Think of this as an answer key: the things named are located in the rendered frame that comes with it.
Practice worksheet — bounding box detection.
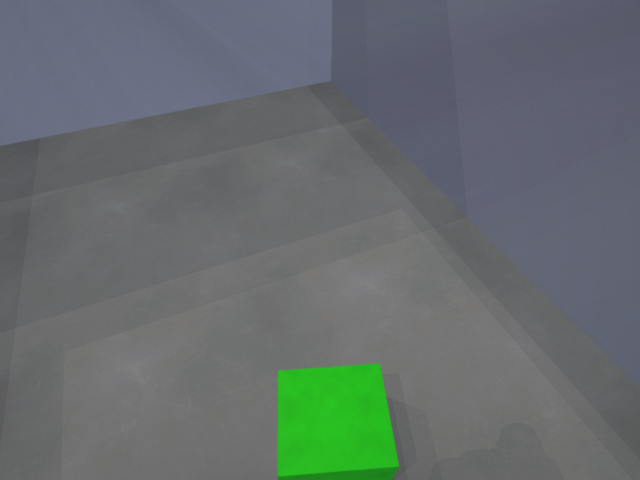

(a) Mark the carton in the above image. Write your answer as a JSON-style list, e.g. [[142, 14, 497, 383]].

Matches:
[[277, 363, 399, 480]]

